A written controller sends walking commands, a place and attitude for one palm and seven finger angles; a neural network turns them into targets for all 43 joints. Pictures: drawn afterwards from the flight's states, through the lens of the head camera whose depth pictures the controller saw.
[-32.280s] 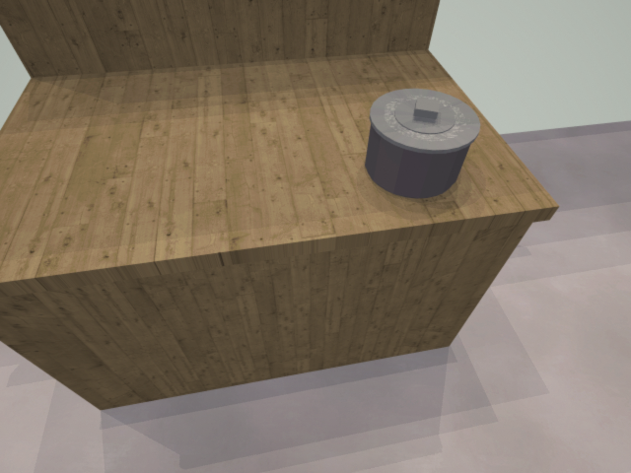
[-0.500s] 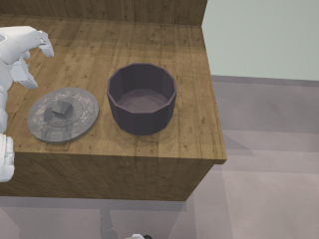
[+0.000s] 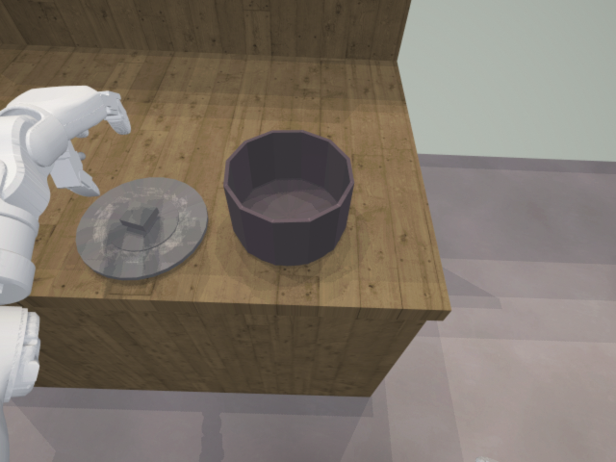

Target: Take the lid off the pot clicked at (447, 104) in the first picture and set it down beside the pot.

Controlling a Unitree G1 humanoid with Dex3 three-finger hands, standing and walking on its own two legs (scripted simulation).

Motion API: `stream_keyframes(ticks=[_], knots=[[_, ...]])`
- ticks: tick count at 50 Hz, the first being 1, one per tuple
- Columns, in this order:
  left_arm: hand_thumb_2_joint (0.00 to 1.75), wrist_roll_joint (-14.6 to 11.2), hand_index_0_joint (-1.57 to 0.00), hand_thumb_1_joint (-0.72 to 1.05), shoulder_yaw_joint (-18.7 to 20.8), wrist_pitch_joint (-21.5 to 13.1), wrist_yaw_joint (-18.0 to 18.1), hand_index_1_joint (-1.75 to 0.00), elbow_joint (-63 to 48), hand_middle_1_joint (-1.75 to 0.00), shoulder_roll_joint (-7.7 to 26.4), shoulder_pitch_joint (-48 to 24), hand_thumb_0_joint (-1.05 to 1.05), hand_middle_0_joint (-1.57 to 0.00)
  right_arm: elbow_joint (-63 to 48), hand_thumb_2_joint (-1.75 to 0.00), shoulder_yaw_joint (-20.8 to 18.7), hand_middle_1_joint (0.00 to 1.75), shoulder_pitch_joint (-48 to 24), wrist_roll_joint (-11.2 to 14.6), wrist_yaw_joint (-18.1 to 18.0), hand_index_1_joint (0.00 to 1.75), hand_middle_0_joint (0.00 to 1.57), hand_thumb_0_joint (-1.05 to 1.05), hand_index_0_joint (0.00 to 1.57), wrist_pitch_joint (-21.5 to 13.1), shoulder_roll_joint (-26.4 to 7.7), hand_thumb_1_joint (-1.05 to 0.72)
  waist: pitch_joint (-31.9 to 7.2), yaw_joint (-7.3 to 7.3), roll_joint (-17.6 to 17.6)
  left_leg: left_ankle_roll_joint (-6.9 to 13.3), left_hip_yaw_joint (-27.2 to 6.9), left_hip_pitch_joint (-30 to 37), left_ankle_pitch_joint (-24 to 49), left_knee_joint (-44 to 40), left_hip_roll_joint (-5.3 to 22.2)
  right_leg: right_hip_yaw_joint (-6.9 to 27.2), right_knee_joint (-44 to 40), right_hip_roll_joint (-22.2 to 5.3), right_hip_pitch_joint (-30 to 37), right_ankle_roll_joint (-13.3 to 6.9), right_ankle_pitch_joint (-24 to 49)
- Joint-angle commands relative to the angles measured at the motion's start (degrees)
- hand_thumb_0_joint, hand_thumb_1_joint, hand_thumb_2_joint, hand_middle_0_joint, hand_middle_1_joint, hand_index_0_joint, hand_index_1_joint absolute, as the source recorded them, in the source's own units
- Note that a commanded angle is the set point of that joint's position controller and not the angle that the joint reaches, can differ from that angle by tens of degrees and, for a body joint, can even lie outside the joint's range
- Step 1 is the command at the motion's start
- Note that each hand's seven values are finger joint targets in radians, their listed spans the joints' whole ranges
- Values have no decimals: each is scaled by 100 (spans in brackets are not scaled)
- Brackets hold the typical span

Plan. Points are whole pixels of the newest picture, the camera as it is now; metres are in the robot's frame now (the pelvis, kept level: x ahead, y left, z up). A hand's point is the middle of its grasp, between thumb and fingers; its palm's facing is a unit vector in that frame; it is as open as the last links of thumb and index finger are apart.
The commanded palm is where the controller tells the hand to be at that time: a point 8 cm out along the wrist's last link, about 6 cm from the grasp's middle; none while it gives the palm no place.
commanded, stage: draw the hand back to the body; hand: left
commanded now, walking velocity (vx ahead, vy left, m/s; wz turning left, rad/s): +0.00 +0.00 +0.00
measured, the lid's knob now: (139, 216) +0.48 +0.27 -0.01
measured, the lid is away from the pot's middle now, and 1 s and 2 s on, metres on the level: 0.24 0.24 0.24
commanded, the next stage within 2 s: step back with the hand held close in 1.88 s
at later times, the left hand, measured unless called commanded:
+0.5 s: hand (98, 156) +0.39 +0.23 +0.20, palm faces +0.32 -0.92 -0.23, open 10.5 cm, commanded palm +0.33 +0.27 +0.21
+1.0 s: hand (123, 223) +0.32 +0.18 +0.18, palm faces +0.43 -0.86 -0.28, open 8.2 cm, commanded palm +0.26 +0.22 +0.20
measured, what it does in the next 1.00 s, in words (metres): shifts its weight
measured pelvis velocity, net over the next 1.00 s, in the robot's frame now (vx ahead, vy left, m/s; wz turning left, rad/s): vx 0.02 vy -0.09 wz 0.00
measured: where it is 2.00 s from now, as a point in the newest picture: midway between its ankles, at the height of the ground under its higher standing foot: outside the picture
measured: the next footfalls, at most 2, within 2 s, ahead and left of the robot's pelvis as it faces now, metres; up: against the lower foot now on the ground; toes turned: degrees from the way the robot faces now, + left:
none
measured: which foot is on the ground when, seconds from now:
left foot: down 0.00-1.00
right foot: down 0.00-1.00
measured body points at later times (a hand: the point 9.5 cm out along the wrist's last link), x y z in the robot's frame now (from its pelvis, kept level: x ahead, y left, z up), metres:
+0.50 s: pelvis +0.00 -0.02 +0.01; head +0.03 +0.00 +0.46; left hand +0.37 +0.27 +0.21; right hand +0.16 -0.25 -0.08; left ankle +0.05 +0.02 -0.73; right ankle -0.04 -0.16 -0.73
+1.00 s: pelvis +0.02 -0.09 +0.01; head +0.01 -0.11 +0.46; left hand +0.29 +0.23 +0.20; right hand +0.18 -0.33 -0.09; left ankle +0.05 +0.02 -0.73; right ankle -0.04 -0.17 -0.73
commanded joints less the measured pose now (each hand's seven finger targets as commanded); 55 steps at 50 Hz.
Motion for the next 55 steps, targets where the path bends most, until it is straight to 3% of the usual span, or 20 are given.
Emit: stream_keyframes(ticks=[1, 5, 6, 7, 8, 10, 11, 13, 15, 16, 19, 22, 24, 26, 28, 35, 38, 44, 46, 55], knots=[[68, -163, -36, -3, 590, 29, 180, -83, -1993, -83, 1595, -2407, 0, -36, -853, -90, -360, 30, -313, -12, -22, 30, 20, 0, 20, -165, -954, -90, -2456, 140, 597, -555, -1260, 3544, 1986, -238, 528, -106, -368, 356, -995, -271, 615], [68, -272, -36, -3, 774, 157, 181, -83, -1732, -83, 1611, -1514, 0, -36, -869, -90, -305, 30, -439, 35, -1, 30, 20, 0, 20, -153, -917, -90, -2084, 199, 186, -604, -1342, 3267, 1311, -395, 531, -146, -421, 391, -941, -225, 324], [68, -3734, -36, -3, 1257, -431, 1136, -83, -2746, -83, -311, -2205, 0, -36, -1263, -90, -236, 30, 251, 27, -133, 30, 20, 0, 20, -659, -459, -90, -1796, -87, 299, -895, -1665, 4276, 394, -738, 1028, -100, -501, 266, -1137, -341, 230], [68, -4040, -36, -3, 1145, -535, 1666, -83, -2349, -83, -275, -1309, 0, -36, -1037, -90, -107, 30, -84, -28, -226, 30, 20, 0, 20, -834, -645, -90, -1557, 49, 153, -964, -2118, 4514, -411, -1000, 1306, 64, -438, 245, -1247, -301, -153], [68, -4552, -36, -3, 1114, -559, 2016, -83, -2354, -83, -572, -1112, 0, -36, -1032, -90, -61, 30, -236, -68, -306, 30, 20, 0, 20, -989, -635, -90, -1373, 79, -215, -875, -2066, 4135, -852, -1204, 1265, 166, -455, 196, -1104, -279, -230], [68, -4971, -36, -3, 1693, -547, 2520, -83, -2320, -83, -51, -1024, 0, -36, -778, -90, -53, 30, -288, -112, -387, 30, 20, 0, 20, -1149, -790, -90, -1410, 113, -345, -753, -1652, 3710, -1035, -1192, 1135, 260, -618, 198, -611, -253, 78], [68, -5062, -36, -3, 2098, -591, 2682, -83, -2492, -83, 391, -1102, 0, -36, -683, -90, -37, 30, -308, -147, -403, 30, 20, 0, 20, -1205, -867, -90, -1347, 167, -162, -767, -1533, 3482, -1073, -1190, 1058, 256, -671, 174, -422, -266, 136], [70, -5192, -36, 2, 1851, -753, 2858, -81, -3177, -81, -48, -1439, 0, -36, -659, -90, -13, 30, -424, -185, -370, 30, 20, 0, 20, -1409, -780, -90, -1447, 100, 493, -927, -1606, 3679, -942, -1218, 1075, 224, -609, 192, -403, -258, 269], [71, -5321, -35, 6, 1790, -738, 2973, -78, -3271, -78, -382, -925, 0, -35, -623, -90, -23, 30, -470, -215, -324, 30, 20, 0, 20, -1573, -737, -90, -1347, 153, 897, -1049, -1675, 3751, -862, -1263, 1089, 204, -546, 221, -385, -267, 312], [71, -5333, -34, 9, 2052, -793, 3027, -77, -3588, -77, -89, -816, 0, -34, -609, -90, -36, 30, -474, -230, -313, 30, 20, 0, 20, -1635, -780, -90, -1374, 194, 894, -1039, -1605, 3689, -601, -1188, 1062, 185, -570, 202, -197, -287, 433], [73, -5462, -33, 16, 1949, -800, 3056, -73, -3773, -73, -507, 36, 0, -33, -632, -90, -37, 30, -571, -252, -253, 30, 20, 0, 20, -1733, -720, -90, -1386, 232, 764, -1069, -1516, 3685, -231, -1138, 1057, 146, -576, 232, -58, -267, 594], [74, -5534, -32, 23, 2166, -790, 3090, -69, -3857, -69, -412, 648, 0, -32, -632, -90, -75, 30, -590, -256, -227, 30, 20, 0, 20, -1764, -761, -90, -1301, 277, 226, -1005, -1382, 3490, -31, -1129, 1038, 111, -616, 255, 139, -248, 689], [75, -5566, -31, 27, 2051, -753, 3074, -66, -4015, -66, -592, 942, 0, -31, -641, -90, -78, 30, -625, -237, -230, 30, 20, 0, 20, -1751, -752, -90, -1219, 260, 309, -948, -1230, 3489, 196, -1047, 984, 112, -666, 242, 181, -237, 818], [77, -5582, -30, 32, 2243, -803, 3090, -63, -4605, -63, -369, 1001, 0, -30, -667, -90, -119, 30, -630, -225, -219, 30, 20, 0, 20, -1771, -771, -90, -1361, 271, 470, -981, -1226, 3653, 832, -941, 992, 84, -656, 208, 308, -246, 1041], [78, -5601, -29, 37, 2347, -729, 3109, -61, -4523, -61, -446, 1616, 0, -29, -635, -90, -139, 30, -588, -238, -202, 30, 20, 0, 20, -1743, -747, -90, -1378, 302, 308, -958, -1113, 3774, 1379, -863, 978, 71, -702, 253, 345, -219, 1190], [81, -5712, -27, 53, 2494, -608, 3130, -51, -4727, -51, -443, 2282, 0, -27, -632, -90, -123, 30, -754, -192, -251, 30, 20, 0, 20, -1647, -712, -90, -931, 321, 100, -734, -755, 3279, 651, -932, 772, 62, -868, 263, 660, -209, 1217], [83, -5727, -25, 60, 2676, -710, 3171, -47, -5392, -47, -277, 2377, 0, -25, -651, -90, -117, 30, -880, -189, -252, 30, 20, 0, 20, -1703, -661, -90, -1155, 362, 433, -683, -601, 3440, 1034, -806, 682, 109, -882, 233, 861, -205, 1545], [86, -5839, -23, 74, 2788, -593, 3165, -39, -5096, -39, -429, 3278, 0, -23, -592, -90, -118, 30, -1035, -171, -281, 30, 20, 0, 20, -1672, -601, -90, -659, 411, -159, -547, -275, 2944, 806, -672, 534, 201, -974, 180, 996, -120, 1833], [87, -5861, -22, 78, 2862, -622, 3159, -37, -5373, -37, -375, 3411, 0, -22, -592, -90, -122, 30, -1121, -166, -281, 30, 20, 0, 20, -1683, -574, -90, -644, 420, 70, -531, -203, 2957, 922, -603, 502, 272, -990, 118, 1072, -105, 2091], [90, -5949, -20, 90, 2916, -659, 3127, -30, -5864, -30, -659, 4405, 0, -20, -630, -90, -119, 30, -1370, -202, -320, 30, 20, 0, 20, -1763, -492, -90, -586, 500, -245, -492, -60, 2935, 1044, -426, 426, 426, -944, -74, 1193, 86, 3151]])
